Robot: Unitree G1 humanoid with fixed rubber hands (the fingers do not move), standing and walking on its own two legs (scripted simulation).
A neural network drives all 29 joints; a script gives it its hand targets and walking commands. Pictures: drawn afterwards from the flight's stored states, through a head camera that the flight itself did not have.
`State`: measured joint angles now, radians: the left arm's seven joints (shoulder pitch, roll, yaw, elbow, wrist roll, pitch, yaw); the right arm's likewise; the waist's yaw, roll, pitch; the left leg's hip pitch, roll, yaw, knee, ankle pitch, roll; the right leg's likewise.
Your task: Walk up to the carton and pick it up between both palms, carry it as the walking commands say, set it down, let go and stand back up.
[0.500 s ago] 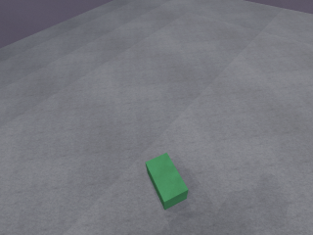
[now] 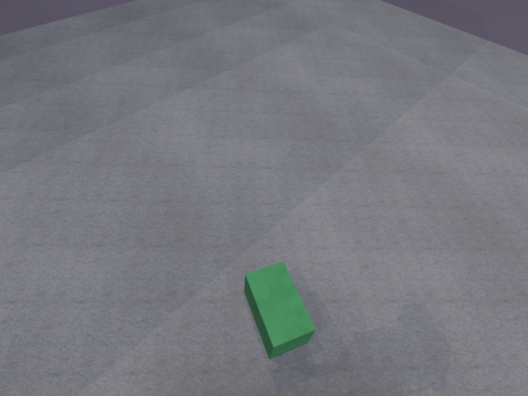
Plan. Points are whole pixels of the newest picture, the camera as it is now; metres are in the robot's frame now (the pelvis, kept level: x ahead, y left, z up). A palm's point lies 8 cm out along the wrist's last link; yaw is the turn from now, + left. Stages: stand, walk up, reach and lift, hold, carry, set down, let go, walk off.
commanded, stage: walk up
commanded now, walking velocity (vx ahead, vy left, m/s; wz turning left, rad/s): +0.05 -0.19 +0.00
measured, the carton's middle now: (276, 308) +0.51 -0.07 -0.70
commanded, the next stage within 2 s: none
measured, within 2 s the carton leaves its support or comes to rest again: neither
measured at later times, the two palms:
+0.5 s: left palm out of the picture +0.03 +0.17 -0.12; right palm out of the picture +0.06 -0.30 -0.14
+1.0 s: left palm out of the picture +0.05 +0.17 -0.14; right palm out of the picture +0.03 -0.34 -0.13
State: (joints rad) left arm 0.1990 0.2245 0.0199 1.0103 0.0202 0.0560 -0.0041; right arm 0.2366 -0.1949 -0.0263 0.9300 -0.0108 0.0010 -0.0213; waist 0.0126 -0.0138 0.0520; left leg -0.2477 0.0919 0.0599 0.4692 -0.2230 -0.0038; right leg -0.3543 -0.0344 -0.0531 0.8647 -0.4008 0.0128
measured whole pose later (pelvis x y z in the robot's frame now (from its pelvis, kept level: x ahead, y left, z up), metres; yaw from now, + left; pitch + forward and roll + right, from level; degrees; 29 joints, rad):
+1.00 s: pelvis +0.02 -0.09 +0.00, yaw +5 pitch +0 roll +0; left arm 0.20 0.25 0.02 0.99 0.04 0.04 -0.02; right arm 0.36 -0.20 -0.03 0.94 -0.01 0.03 -0.04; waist -0.01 -0.02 0.05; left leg -0.24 0.05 -0.03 0.44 -0.20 0.00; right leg -0.36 -0.05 -0.02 0.88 -0.34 0.01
